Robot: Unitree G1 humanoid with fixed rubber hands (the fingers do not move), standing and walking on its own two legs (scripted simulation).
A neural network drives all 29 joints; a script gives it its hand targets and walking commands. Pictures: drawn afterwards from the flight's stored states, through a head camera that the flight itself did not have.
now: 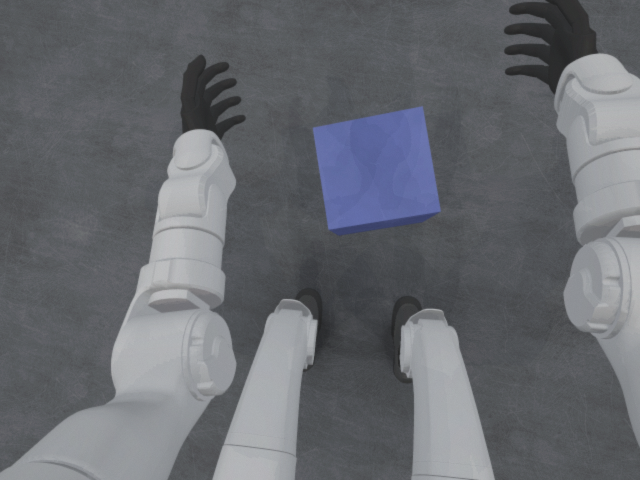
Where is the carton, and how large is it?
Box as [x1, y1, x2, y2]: [313, 106, 440, 235]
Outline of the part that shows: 422,106 313,128 328,229 339,235 423,221 440,211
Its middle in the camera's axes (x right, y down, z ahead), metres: +0.12 -0.12 +0.85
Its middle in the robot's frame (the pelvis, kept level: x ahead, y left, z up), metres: +0.50 +0.00 -0.52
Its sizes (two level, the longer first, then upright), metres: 0.210 0.200 0.250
